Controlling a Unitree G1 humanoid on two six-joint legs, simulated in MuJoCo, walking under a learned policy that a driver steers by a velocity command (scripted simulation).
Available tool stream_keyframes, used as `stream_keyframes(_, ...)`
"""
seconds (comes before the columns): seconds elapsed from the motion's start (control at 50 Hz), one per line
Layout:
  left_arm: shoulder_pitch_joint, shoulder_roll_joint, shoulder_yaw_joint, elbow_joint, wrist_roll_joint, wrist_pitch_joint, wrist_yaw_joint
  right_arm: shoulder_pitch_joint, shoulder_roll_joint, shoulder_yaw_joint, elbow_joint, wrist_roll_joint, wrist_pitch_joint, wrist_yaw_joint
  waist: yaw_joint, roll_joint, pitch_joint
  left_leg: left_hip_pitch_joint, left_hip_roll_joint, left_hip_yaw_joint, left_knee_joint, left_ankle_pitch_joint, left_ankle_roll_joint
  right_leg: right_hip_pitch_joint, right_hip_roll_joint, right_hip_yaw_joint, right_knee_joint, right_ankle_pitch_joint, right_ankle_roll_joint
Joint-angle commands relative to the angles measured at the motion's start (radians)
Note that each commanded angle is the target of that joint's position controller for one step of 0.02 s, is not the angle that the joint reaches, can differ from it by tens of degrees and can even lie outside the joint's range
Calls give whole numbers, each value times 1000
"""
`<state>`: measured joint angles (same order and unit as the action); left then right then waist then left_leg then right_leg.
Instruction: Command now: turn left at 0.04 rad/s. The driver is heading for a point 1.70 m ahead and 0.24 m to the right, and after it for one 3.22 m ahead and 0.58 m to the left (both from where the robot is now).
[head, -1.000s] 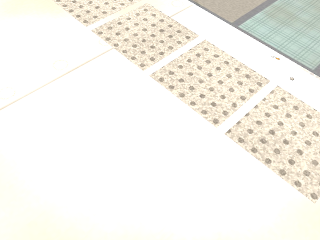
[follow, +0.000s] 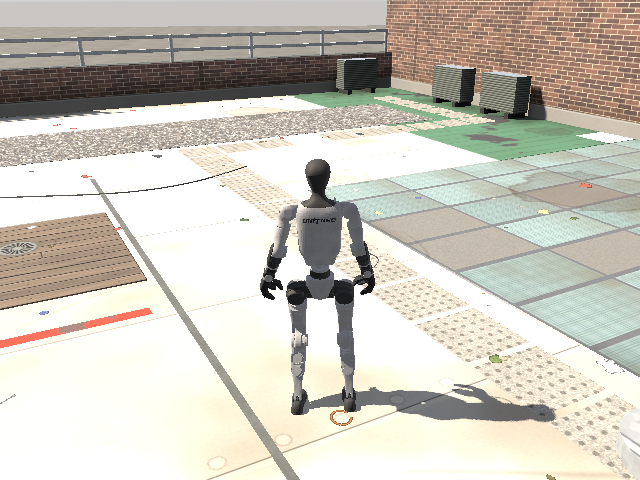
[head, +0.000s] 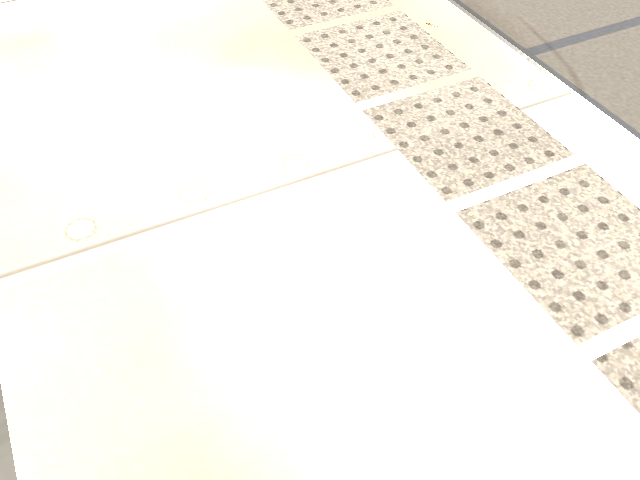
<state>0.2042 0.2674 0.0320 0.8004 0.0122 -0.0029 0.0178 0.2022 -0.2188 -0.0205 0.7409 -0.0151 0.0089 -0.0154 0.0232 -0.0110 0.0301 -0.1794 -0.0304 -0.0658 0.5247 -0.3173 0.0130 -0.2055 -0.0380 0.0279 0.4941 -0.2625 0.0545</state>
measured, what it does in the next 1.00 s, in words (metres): walks ahead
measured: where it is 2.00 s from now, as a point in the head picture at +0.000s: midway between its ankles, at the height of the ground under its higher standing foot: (350, 355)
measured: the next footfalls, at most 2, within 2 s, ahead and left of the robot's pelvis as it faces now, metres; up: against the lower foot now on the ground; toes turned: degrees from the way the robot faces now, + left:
left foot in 1.12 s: +0.44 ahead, +0.08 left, +0.00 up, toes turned +0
right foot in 1.64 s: +0.74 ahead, -0.17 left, +0.00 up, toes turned -3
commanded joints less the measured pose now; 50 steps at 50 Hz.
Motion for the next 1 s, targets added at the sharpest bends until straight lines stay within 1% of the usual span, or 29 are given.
stream_keyframes(0.02, -5, 99, 24, -37, -2, -10, 9, -8, -129, -32, -43, 2, -17, -3, -6, 44, -15, -38, 84, -93, -126, 207, 32, 23, -11, 4, -41, 151, 2)
stream_keyframes(0.18, 18, 107, 27, 24, -6, -4, 24, 5, -119, -31, 24, 7, -21, -2, -6, 25, -27, -19, 66, -70, -121, 261, 30, 42, -15, 3, -44, 180, 6)
stream_keyframes(0.4, 44, 100, 25, 110, -9, 3, 34, 27, -118, -29, 135, 12, -21, -7, -7, 22, -8, -19, 46, -42, -126, 260, 20, 46, -8, -5, -57, 180, -1)
stream_keyframes(0.42, 61, 89, 22, 125, -10, 5, 35, 43, -118, -29, 151, 13, -18, -9, -8, 32, -28, -11, 39, -39, -139, 150, 25, 51, 10, -27, -47, 91, -3)
stream_keyframes(0.44, 61, 85, 23, 132, -16, 6, 36, 51, -136, -36, 160, 20, -14, -13, -16, 52, -14, -20, 37, -51, -157, -51, 45, 19, 42, -62, -5, -51, -10)
stream_keyframes(0.46, 46, 79, 22, 129, -21, 3, 36, 61, -162, -44, 162, 25, -11, -14, -30, 87, 22, -47, 65, -103, -196, -283, 77, -43, 66, -89, 53, -171, -20)
stream_keyframes(0.48, 16, 71, 20, 114, -23, -6, 35, 81, -186, -51, 164, 28, -13, -14, -49, 136, 69, -66, 129, -201, -259, -455, 120, -126, 76, -101, 129, -223, -28)
stream_keyframes(0.5, -10, 59, 16, 96, -29, -21, 29, 100, -212, -58, 167, 31, -21, -12, -61, 194, 110, -72, 213, -324, -326, -551, 173, -198, 69, -94, 212, -220, -44)
stream_keyframes(0.52, -32, 54, 14, 82, -37, -41, 22, 107, -222, -62, 170, 35, -33, -12, -67, 219, 150, -105, 277, -424, -368, -554, 217, -232, 36, -49, 275, -213, -67)
stream_keyframes(0.54, -30, 60, 16, 78, -45, -59, 12, 95, -212, -61, 167, 35, -45, -12, -57, 218, 168, -87, 307, -457, -377, -497, 236, -275, 8, -19, 304, -235, -91)
stream_keyframes(0.56, -18, 61, 16, 79, -50, -75, 0, 73, -201, -58, 161, 38, -53, -10, -42, 209, 165, -57, 314, -441, -363, -426, 232, -285, -11, -8, 268, -260, -114)
stream_keyframes(0.58, 13, 62, 17, 89, -50, -89, -11, 40, -194, -57, 153, 48, -55, -9, -15, 186, 145, -57, 292, -382, -336, -353, 209, -219, -16, -15, 167, -236, -133)
stream_keyframes(0.6, 98, 60, 21, 129, -48, -98, -19, -17, -193, -56, 140, 56, -51, -8, 35, 157, 108, -127, 235, -281, -293, -268, 170, -35, 9, -57, 18, -105, -141)
stream_keyframes(0.62, 195, 67, 32, 184, -36, -99, -22, -39, -174, -51, 131, 50, -49, -7, 70, 115, 62, -203, 163, -187, -203, -174, 133, 150, 53, -78, -33, 20, -121)
stream_keyframes(0.64, 308, 99, 45, 219, -26, -98, -22, -53, -119, -34, 120, 36, -54, -4, 104, -19, 8, -295, 78, -66, 28, -72, 80, 297, -41, 77, -98, -20, -131)
stream_keyframes(0.66, 408, 226, 71, 224, -28, -102, -29, -64, -77, -24, 79, 29, -69, -7, 119, -298, -29, -475, -47, 60, 343, -149, 10, 401, -272, 511, -282, -172, -251)
stream_keyframes(0.68, 368, 189, 52, 216, -13, -112, -36, -55, -126, -37, 75, 50, -84, -7, 85, -243, 6, -558, -20, -29, 538, -257, 14, 342, -364, 705, -351, -288, -331)
stream_keyframes(0.7, 275, 134, 35, 189, -18, -118, -34, -32, -142, -41, 86, 66, -97, 1, 41, -149, 94, -622, 44, -58, 615, -169, 36, 301, -347, 614, -350, -300, -319)
stream_keyframes(0.72, 226, 110, 28, 169, -18, -121, -34, -19, -141, -41, 104, 66, -105, 8, 25, -108, 109, -631, 82, -39, 619, -67, 52, 289, -291, 493, -352, -248, -280)
stream_keyframes(0.74, 204, 107, 24, 161, -18, -119, -37, -34, -146, -47, 107, 55, -111, 11, 19, -79, 109, -642, 107, -20, 586, 14, 58, 299, -258, 405, -357, -137, -249)
stream_keyframes(0.76, 210, 82, 15, 162, -15, -114, -38, -57, -153, -53, 105, 44, -113, 16, 21, -78, 96, -620, 127, -5, 547, 74, 57, 302, -223, 313, -356, 14, -221)
stream_keyframes(0.78, 238, 60, 7, 171, -12, -107, -36, -62, -138, -53, 107, 38, -111, 25, 25, -93, 72, -592, 129, 19, 521, 111, 49, 307, -192, 241, -350, 149, -208)
stream_keyframes(0.8, 271, 56, 4, 181, -11, -101, -33, -68, -115, -49, 106, 34, -108, 32, 29, -100, 54, -584, 125, 43, 502, 135, 36, 316, -178, 194, -342, 270, -210)
stream_keyframes(0.82, 291, 63, 4, 187, -12, -95, -27, -88, -98, -46, 99, 32, -104, 36, 32, -91, 49, -588, 122, 61, 471, 156, 21, 317, -170, 159, -340, 349, -217)
stream_keyframes(0.86, 294, 87, 6, 184, -9, -85, -15, -173, -72, -35, 64, 32, -100, 38, 42, -67, 69, -583, 112, 82, 354, 209, -6, 272, -160, 116, -363, 393, -224)
stream_keyframes(0.9, 291, 103, 6, 179, -8, -80, -4, -258, -56, -24, 31, 35, -101, 41, 56, -69, 91, -517, 91, 103, 203, 295, -18, 203, -139, 75, -393, 366, -217)
stream_keyframes(0.92, 303, 110, 8, 182, -9, -81, -1, -290, -57, -21, 19, 37, -102, 44, 63, -76, 100, -483, 80, 113, 145, 331, -20, 183, -138, 64, -407, 348, -217)
stream_keyframes(0.96, 329, 116, 12, 194, -16, -82, 2, -339, -66, -17, 0, 42, -104, 51, 68, -80, 124, -447, 67, 117, 71, 370, -11, 181, -156, 56, -423, 336, -225)
stream_keyframes(1.0, 335, 118, 17, 204, -25, -80, 3, -370, -79, -17, -21, 46, -108, 59, 55, -81, 137, -442, 67, 99, 19, 373, 12, 230, -186, 51, -409, 374, -223)
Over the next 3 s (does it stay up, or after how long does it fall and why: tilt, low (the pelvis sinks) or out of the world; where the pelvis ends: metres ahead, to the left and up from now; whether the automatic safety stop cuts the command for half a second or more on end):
stays up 1.18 -0.05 0.00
